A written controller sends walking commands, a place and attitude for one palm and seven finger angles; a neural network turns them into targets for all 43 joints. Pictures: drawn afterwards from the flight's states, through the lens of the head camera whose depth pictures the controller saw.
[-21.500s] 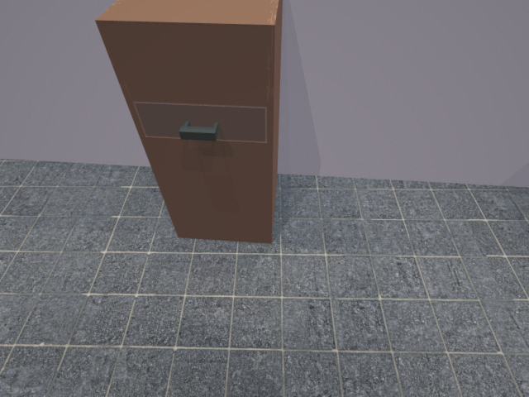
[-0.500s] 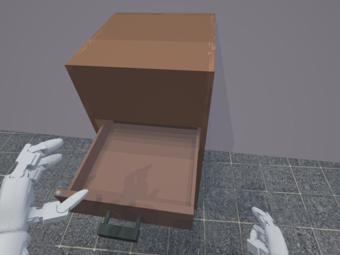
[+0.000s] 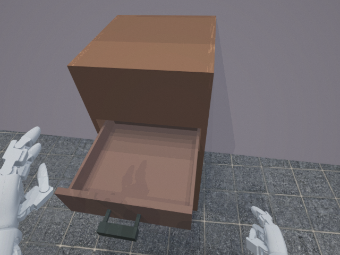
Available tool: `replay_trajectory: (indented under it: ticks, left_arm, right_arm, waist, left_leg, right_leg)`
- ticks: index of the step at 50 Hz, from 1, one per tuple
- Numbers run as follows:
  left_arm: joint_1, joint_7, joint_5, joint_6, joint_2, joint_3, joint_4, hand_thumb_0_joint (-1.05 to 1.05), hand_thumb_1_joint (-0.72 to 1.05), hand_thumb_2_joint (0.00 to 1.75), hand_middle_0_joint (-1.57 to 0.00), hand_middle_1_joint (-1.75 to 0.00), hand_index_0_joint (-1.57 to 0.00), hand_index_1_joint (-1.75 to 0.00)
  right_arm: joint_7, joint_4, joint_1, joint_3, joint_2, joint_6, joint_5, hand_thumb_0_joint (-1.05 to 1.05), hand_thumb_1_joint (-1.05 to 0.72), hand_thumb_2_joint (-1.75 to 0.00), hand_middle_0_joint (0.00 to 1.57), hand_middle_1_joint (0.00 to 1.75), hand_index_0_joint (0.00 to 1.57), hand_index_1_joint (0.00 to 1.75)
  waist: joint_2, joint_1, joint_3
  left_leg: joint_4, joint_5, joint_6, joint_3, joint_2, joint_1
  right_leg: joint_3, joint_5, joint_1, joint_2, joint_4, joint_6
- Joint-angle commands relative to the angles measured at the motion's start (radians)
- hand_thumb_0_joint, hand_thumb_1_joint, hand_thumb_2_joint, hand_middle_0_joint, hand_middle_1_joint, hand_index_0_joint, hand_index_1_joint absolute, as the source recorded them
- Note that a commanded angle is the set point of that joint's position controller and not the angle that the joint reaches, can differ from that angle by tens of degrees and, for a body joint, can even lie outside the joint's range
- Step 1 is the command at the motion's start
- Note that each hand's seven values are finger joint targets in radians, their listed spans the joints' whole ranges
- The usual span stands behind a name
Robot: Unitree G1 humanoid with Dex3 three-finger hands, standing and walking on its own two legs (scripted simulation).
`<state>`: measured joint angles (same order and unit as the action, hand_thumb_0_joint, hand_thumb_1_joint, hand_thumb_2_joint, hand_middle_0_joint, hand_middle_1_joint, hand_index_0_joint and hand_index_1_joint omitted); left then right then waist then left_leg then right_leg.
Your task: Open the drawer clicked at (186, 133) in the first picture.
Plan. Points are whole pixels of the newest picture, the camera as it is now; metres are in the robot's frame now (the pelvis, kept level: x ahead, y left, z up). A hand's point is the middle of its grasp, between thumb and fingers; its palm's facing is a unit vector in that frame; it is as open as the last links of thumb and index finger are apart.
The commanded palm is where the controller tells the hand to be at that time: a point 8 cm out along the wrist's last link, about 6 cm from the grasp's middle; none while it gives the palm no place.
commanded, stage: step back with the hand held close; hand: left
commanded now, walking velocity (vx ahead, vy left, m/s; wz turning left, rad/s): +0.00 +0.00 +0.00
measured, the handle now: (120, 223) +0.22 +0.18 -0.12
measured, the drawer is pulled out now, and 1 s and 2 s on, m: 0.30 0.30 0.30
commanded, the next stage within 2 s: stop stepping back and stand still in 1.40 s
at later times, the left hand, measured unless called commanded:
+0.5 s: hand (37, 202) +0.16 +0.25 +0.15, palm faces +0.25 -0.79 -0.56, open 7.4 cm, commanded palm +0.09 +0.30 +0.17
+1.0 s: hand (7, 225) +0.12 +0.26 +0.16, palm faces +0.34 -0.80 -0.50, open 7.4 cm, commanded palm +0.04 +0.30 +0.17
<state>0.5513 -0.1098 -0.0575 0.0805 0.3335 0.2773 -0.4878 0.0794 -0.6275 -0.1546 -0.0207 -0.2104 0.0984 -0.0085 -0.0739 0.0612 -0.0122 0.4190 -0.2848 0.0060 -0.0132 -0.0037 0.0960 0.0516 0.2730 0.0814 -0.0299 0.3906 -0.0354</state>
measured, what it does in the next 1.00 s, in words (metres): lifts its right foot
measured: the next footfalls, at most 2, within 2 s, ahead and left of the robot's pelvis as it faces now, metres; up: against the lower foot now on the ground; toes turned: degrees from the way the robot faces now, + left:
right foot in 1.14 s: -0.20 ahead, -0.15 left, +0.00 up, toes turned -3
left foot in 1.40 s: -0.13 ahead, +0.09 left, +0.00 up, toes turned +0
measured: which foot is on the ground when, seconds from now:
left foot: down 0.00-1.00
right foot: down 0.00-0.88, up 0.90-1.00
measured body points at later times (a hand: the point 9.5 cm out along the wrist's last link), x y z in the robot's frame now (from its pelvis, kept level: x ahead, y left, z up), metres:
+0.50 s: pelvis -0.04 +0.02 -0.01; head +0.01 +0.01 +0.44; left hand +0.14 +0.29 +0.18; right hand +0.15 -0.23 -0.09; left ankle -0.04 +0.12 -0.74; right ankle -0.04 -0.09 -0.74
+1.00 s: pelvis -0.09 +0.02 -0.01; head -0.04 +0.04 +0.44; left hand +0.09 +0.31 +0.19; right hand +0.09 -0.21 -0.09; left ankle -0.04 +0.12 -0.74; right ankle -0.11 -0.11 -0.73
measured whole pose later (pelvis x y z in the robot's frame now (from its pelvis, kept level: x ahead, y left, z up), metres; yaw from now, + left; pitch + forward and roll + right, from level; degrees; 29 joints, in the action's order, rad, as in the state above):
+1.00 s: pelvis -0.09 +0.02 -0.01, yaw +0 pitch +4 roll -2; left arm 0.63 -0.16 -0.04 0.23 0.44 0.42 -0.65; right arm 0.07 -0.57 -0.18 0.00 -0.17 0.10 0.00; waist 0.02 -0.01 -0.03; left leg 0.56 -0.20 0.04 -0.01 -0.01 0.43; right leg 0.02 0.39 0.36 0.00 0.70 0.00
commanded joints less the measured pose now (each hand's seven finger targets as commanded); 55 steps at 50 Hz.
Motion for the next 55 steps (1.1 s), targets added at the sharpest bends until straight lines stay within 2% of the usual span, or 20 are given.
replay_trajectory:
  ticks: [1,3,4,5,6,8,10,13,20,25,30,34,38,39,41,44,47,50,52,55]
  left_arm:
    - [-0.056,-0.019,-0.002,0.065,0.16,0.114,-0.203,0.0,0.9,0.9,-0.2,-0.3,-0.2,-0.3]
    - [-0.048,-0.019,-0.003,0.067,0.153,0.108,-0.202,0.0,0.9,0.9,-0.2,-0.3,-0.2,-0.3]
    - [-0.218,-0.032,-0.003,0.123,0.323,0.28,-0.335,0.0,0.9,0.9,-0.2,-0.3,-0.2,-0.3]
    - [-0.212,-0.031,0.003,0.146,0.323,0.294,-0.302,0.0,0.9,0.9,-0.2,-0.3,-0.2,-0.3]
    - [-0.082,-0.023,0.006,0.142,0.227,0.228,-0.208,0.0,0.9,0.9,-0.2,-0.3,-0.2,-0.3]
    - [0.022,-0.009,0.009,0.14,0.159,0.166,-0.187,0.0,0.9,0.9,-0.2,-0.3,-0.2,-0.3]
    - [0.076,-0.007,0.009,0.145,0.162,0.17,-0.209,0.0,0.9,0.9,-0.2,-0.3,-0.2,-0.3]
    - [0.125,-0.013,0.01,0.146,0.19,0.2,-0.239,0.0,0.9,0.9,-0.2,-0.3,-0.2,-0.3]
    - [0.161,-0.036,0.004,0.16,0.246,0.254,-0.328,0.0,0.9,0.9,-0.2,-0.3,-0.2,-0.3]
    - [0.16,-0.047,0.004,0.165,0.231,0.24,-0.339,0.0,0.9,0.9,-0.2,-0.3,-0.2,-0.3]
    - [0.118,-0.06,0.012,0.174,0.226,0.233,-0.34,0.0,0.9,0.9,-0.2,-0.3,-0.2,-0.3]
    - [0.091,-0.063,0.011,0.181,0.213,0.214,-0.339,0.0,0.9,0.9,-0.2,-0.3,-0.2,-0.3]
    - [0.06,-0.073,0.009,0.186,0.216,0.202,-0.342,0.0,0.9,0.9,-0.2,-0.3,-0.2,-0.3]
    - [0.059,-0.075,0.011,0.187,0.218,0.204,-0.353,0.0,0.9,0.9,-0.2,-0.3,-0.2,-0.3]
    - [0.075,-0.078,0.017,0.194,0.23,0.224,-0.37,0.0,0.9,0.9,-0.2,-0.3,-0.2,-0.3]
    - [0.07,-0.079,0.036,0.214,0.242,0.255,-0.397,0.0,0.9,0.9,-0.2,-0.3,-0.2,-0.3]
    - [0.095,-0.071,0.018,0.217,0.233,0.244,-0.389,0.0,0.9,0.9,-0.2,-0.3,-0.2,-0.3]
    - [0.124,-0.053,0.011,0.213,0.206,0.221,-0.371,0.0,0.9,0.9,-0.2,-0.3,-0.2,-0.3]
    - [0.097,-0.039,0.008,0.212,0.205,0.208,-0.385,0.0,0.9,0.9,-0.2,-0.3,-0.2,-0.3]
    - [0.092,-0.025,0.003,0.209,0.225,0.225,-0.394,0.0,0.9,0.9,-0.2,-0.3,-0.2,-0.3]
  right_arm:
    - [0.008,0.163,0.147,0.034,-0.093,0.056,-0.006,0.0,-0.9,-0.9,0.2,0.3,0.2,0.3]
    - [0.007,0.166,0.143,0.036,-0.095,0.056,-0.007,0.0,-0.9,-0.9,0.2,0.3,0.2,0.3]
    - [0.005,0.208,0.099,0.034,-0.124,0.036,-0.016,0.0,-0.9,-0.9,0.2,0.3,0.2,0.3]
    - [0.007,0.188,0.094,0.034,-0.109,0.028,-0.009,0.0,-0.9,-0.9,0.2,0.3,0.2,0.3]
    - [0.006,0.179,0.1,0.04,-0.106,0.018,-0.009,0.0,-0.9,-0.9,0.2,0.3,0.2,0.3]
    - [-0.002,0.198,0.114,0.05,-0.12,0.0,-0.011,0.0,-0.9,-0.9,0.2,0.3,0.2,0.3]
    - [-0.003,0.21,0.126,0.06,-0.124,-0.013,-0.012,0.0,-0.9,-0.9,0.2,0.3,0.2,0.3]
    - [-0.003,0.228,0.126,0.073,-0.12,-0.037,-0.019,0.0,-0.9,-0.9,0.2,0.3,0.2,0.3]
    - [0.01,0.251,0.123,0.085,-0.118,-0.045,-0.024,0.0,-0.9,-0.9,0.2,0.3,0.2,0.3]
    - [0.011,0.249,0.11,0.084,-0.119,-0.026,-0.017,0.0,-0.9,-0.9,0.2,0.3,0.2,0.3]
    - [0.011,0.239,0.089,0.081,-0.122,-0.003,-0.014,0.0,-0.9,-0.9,0.2,0.3,0.2,0.3]
    - [0.004,0.235,0.071,0.079,-0.122,0.007,-0.015,0.0,-0.9,-0.9,0.2,0.3,0.2,0.3]
    - [0.003,0.206,0.056,0.08,-0.118,0.01,-0.011,0.0,-0.9,-0.9,0.2,0.3,0.2,0.3]
    - [0.004,0.204,0.06,0.077,-0.116,0.01,-0.007,0.0,-0.9,-0.9,0.2,0.3,0.2,0.3]
    - [0.008,0.214,0.076,0.072,-0.116,0.015,-0.004,0.0,-0.9,-0.9,0.2,0.3,0.2,0.3]
    - [0.012,0.248,0.107,0.064,-0.116,0.035,-0.001,0.0,-0.9,-0.9,0.2,0.3,0.2,0.3]
    - [0.005,0.22,0.07,0.075,-0.105,0.058,0.007,0.0,-0.9,-0.9,0.2,0.3,0.2,0.3]
    - [-0.01,0.19,0.05,0.081,-0.118,0.076,0.013,0.0,-0.9,-0.9,0.2,0.3,0.2,0.3]
    - [-0.024,0.175,0.054,0.075,-0.126,0.079,0.017,0.0,-0.9,-0.9,0.2,0.3,0.2,0.3]
    - [-0.034,0.175,0.072,0.075,-0.134,0.077,0.014,0.0,-0.9,-0.9,0.2,0.3,0.2,0.3]
  waist:
    - [0.001,-0.002,0.066]
    - [0.026,-0.001,0.075]
    - [0.043,-0.048,-0.034]
    - [0.027,-0.053,-0.02]
    - [0.084,-0.058,-0.002]
    - [0.078,-0.059,0.076]
    - [0.034,-0.057,0.142]
    - [0.095,-0.061,0.193]
    - [0.025,-0.062,0.205]
    - [-0.024,-0.058,0.169]
    - [0.003,-0.061,0.13]
    - [0.088,-0.073,0.104]
    - [0.162,-0.083,0.086]
    - [0.149,-0.08,0.082]
    - [0.056,-0.077,0.084]
    - [-0.168,-0.063,0.078]
    - [-0.07,-0.055,0.133]
    - [-0.1,-0.054,0.196]
    - [-0.127,-0.053,0.207]
    - [-0.142,-0.044,0.222]
  left_leg:
    - [-0.027,0.321,0.019,0.004,0.05,-0.027]
    - [-0.029,0.314,0.02,0.001,0.052,-0.03]
    - [0.0,0.224,0.036,-0.044,0.055,0.053]
    - [0.008,0.188,0.032,-0.055,0.055,0.056]
    - [0.02,0.2,0.034,-0.052,0.058,0.051]
    - [0.031,0.277,0.04,-0.041,0.065,0.039]
    - [0.033,0.382,0.04,-0.037,0.076,0.032]
    - [0.049,0.474,0.037,-0.049,0.093,0.06]
    - [0.054,0.478,0.035,-0.096,0.113,0.134]
    - [0.002,0.352,0.048,-0.132,0.143,0.217]
    - [-0.028,0.126,0.063,-0.153,0.155,0.34]
    - [0.064,-0.048,0.051,-0.12,0.094,0.33]
    - [0.247,-0.093,0.023,-0.061,0.026,0.177]
    - [0.228,-0.081,0.024,-0.059,0.033,0.159]
    - [0.063,-0.048,0.045,-0.139,0.104,0.202]
    - [-0.212,-0.185,0.11,-0.307,0.278,0.544]
    - [-0.091,0.262,0.127,-0.262,0.289,0.342]
    - [-0.005,0.646,0.116,-0.2,0.282,0.112]
    - [0.002,0.744,0.108,-0.181,0.28,0.038]
    - [0.011,0.711,0.101,-0.156,0.269,0.017]
  right_leg:
    - [-0.023,-0.299,0.023,0.075,-0.056,0.015]
    - [-0.019,-0.282,0.023,0.072,-0.054,0.016]
    - [-0.143,-0.322,0.127,0.117,-0.104,0.011]
    - [-0.152,-0.337,0.129,0.144,-0.103,-0.001]
    - [-0.14,-0.346,0.132,0.152,-0.088,0.002]
    - [-0.116,-0.4,0.096,0.158,-0.049,0.012]
    - [-0.102,-0.459,0.07,0.157,-0.008,0.016]
    - [-0.084,-0.501,0.037,0.154,0.039,0.017]
    - [-0.084,-0.414,0.061,0.146,0.093,0.003]
    - [-0.079,-0.241,0.086,0.123,0.125,0.011]
    - [-0.102,-0.124,0.084,0.119,0.144,0.014]
    - [-0.194,-0.033,0.181,0.177,0.026,-0.016]
    - [-0.254,0.095,0.377,0.277,-0.093,-0.069]
    - [-0.23,0.086,0.388,0.275,-0.08,-0.067]
    - [-0.16,0.056,0.334,0.191,0.02,-0.031]
    - [-0.048,0.091,0.058,0.046,0.35,0.037]
    - [-0.067,0.159,0.174,0.055,0.379,0.03]
    - [-0.036,0.118,0.222,0.048,0.268,0.036]
    - [-0.022,0.109,0.227,0.036,0.219,0.041]
    - [-0.015,0.057,0.187,0.034,0.135,0.039]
